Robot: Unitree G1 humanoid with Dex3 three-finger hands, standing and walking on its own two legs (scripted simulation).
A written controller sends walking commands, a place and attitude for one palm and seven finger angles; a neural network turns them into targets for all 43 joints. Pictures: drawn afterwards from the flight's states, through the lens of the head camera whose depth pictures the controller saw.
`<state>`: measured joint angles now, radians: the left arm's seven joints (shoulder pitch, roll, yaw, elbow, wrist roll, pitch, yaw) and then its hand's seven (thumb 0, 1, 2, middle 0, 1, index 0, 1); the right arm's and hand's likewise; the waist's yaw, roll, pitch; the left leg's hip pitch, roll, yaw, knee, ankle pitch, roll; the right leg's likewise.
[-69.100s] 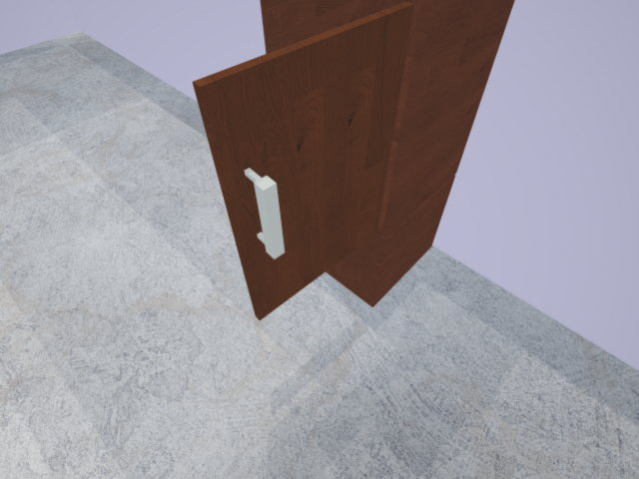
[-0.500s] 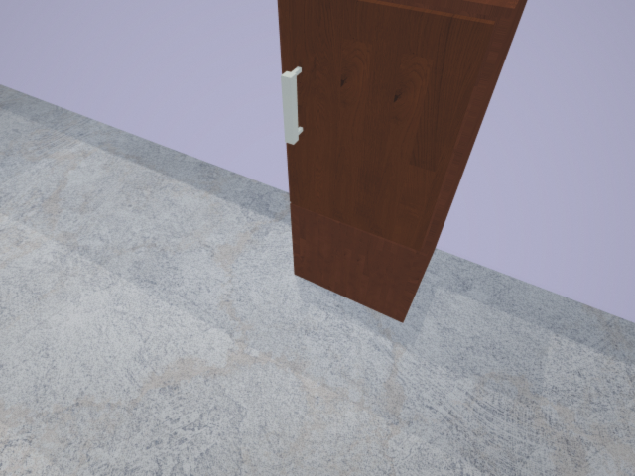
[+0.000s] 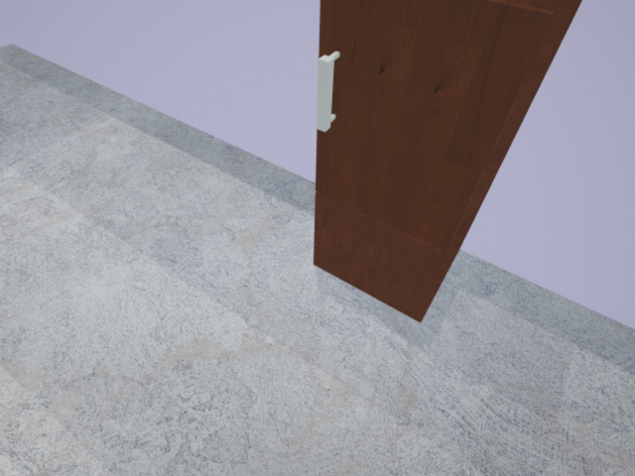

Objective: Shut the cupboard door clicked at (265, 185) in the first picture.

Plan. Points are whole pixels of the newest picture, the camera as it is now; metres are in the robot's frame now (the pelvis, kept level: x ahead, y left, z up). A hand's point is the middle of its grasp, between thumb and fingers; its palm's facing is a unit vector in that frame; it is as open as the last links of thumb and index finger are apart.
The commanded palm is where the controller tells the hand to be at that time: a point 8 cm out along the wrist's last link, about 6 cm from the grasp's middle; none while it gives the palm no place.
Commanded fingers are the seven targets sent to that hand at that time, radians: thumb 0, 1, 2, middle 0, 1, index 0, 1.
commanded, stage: walk to a spot facing it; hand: left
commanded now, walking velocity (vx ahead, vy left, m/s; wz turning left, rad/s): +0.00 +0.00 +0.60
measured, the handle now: (329, 92) +0.89 +0.01 +0.02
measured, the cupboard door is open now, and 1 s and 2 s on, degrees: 1 1 1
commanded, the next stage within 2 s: turn to face it in 1.70 s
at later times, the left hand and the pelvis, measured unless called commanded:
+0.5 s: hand out of the picture +0.00 +0.21 -0.14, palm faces +0.29 -0.90 -0.33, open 7.4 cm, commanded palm none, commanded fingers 0.00 0.90 0.90 -0.20 -0.30 -0.20 -0.30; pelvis -0.02 -0.03 +0.00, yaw +17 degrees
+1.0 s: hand out of the picture -0.09 +0.18 -0.15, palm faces +0.61 -0.74 -0.28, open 7.4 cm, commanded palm none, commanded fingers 0.00 0.90 0.90 -0.20 -0.30 -0.20 -0.30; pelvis -0.01 -0.03 +0.00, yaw +38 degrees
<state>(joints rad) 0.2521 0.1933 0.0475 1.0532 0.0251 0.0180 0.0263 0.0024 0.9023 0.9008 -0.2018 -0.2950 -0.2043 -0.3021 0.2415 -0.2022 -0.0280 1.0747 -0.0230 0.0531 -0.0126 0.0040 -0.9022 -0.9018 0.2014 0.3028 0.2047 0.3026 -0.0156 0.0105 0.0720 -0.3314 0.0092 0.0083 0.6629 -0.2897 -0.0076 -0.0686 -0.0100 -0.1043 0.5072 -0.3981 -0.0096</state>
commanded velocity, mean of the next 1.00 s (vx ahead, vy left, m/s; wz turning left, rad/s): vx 0.06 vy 0.00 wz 0.60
